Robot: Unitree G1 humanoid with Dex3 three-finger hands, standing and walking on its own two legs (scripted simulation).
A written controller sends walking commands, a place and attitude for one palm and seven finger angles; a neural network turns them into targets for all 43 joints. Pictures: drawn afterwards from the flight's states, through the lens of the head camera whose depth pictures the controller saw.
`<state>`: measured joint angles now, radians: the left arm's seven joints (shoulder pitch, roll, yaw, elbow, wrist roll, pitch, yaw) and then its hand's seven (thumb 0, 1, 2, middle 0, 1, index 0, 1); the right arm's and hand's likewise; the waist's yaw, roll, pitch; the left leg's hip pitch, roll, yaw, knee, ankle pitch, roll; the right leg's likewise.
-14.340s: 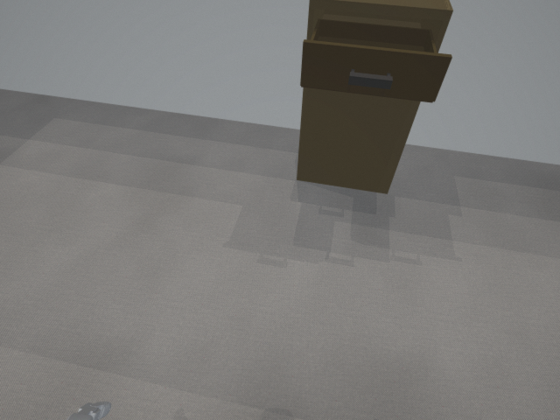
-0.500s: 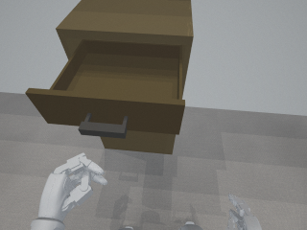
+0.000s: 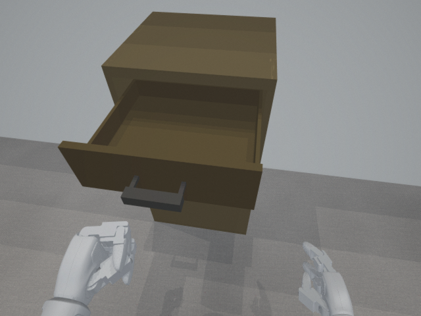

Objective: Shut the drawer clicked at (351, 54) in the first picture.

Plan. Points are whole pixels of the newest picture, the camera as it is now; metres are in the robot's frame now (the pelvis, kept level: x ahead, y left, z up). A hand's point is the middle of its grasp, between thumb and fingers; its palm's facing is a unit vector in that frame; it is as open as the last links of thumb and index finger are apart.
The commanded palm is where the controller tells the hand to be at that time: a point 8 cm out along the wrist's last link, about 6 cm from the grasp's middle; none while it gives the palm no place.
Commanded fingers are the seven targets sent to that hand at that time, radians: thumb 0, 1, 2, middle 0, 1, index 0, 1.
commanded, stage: raise the hand and make a fist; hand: left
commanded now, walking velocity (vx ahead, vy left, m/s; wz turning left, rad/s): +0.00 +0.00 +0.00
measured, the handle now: (156, 190) +0.36 +0.15 +0.03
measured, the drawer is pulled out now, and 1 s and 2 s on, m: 0.28 0.28 0.28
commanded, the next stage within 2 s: bring the fist close to the handle in 0.50 s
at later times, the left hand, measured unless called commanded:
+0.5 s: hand (131, 262) +0.18 +0.13 +0.13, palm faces -0.05 -1.00 -0.07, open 3.3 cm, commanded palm +0.14 +0.18 +0.13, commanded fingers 0.00 0.90 0.90 -1.40 -1.60 -1.40 -1.60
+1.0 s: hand (141, 252) +0.20 +0.13 +0.09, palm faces -0.06 -1.00 -0.06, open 3.3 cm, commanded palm +0.18 +0.18 +0.09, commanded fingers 0.00 0.90 0.90 -1.40 -1.60 -1.40 -1.60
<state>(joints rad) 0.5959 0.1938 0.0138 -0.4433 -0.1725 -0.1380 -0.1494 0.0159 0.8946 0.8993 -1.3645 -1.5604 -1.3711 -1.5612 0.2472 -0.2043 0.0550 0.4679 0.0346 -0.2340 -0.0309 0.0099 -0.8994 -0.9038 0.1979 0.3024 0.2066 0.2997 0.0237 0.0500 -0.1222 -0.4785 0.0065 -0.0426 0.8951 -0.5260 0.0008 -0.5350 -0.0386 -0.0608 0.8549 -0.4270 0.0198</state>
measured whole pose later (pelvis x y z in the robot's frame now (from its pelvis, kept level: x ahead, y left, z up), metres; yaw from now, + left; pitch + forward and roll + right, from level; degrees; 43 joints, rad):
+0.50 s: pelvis -0.01 +0.00 +0.01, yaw +0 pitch +4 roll -1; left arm 0.59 0.19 0.01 -0.46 -0.17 -0.12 -0.14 0.02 0.89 0.90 -1.40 -1.60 -1.40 -1.60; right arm 0.27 -0.24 0.04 0.52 0.04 -0.29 -0.04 0.01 -0.90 -0.90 0.20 0.30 0.20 0.30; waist 0.02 0.05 -0.10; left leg -0.41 0.01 -0.04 0.83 -0.49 0.00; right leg -0.47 -0.04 -0.06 0.80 -0.40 0.01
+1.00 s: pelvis -0.01 -0.01 +0.00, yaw +0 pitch +6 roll -1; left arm 0.43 0.18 0.03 -0.23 -0.17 -0.19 -0.15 0.02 0.89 0.90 -1.40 -1.60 -1.40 -1.60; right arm 0.27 -0.24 0.04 0.54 0.02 -0.28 -0.04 0.01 -0.90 -0.90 0.20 0.30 0.21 0.30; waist -0.01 0.04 -0.08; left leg -0.48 0.01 -0.03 0.86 -0.49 -0.01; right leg -0.54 -0.04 -0.05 0.84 -0.39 0.01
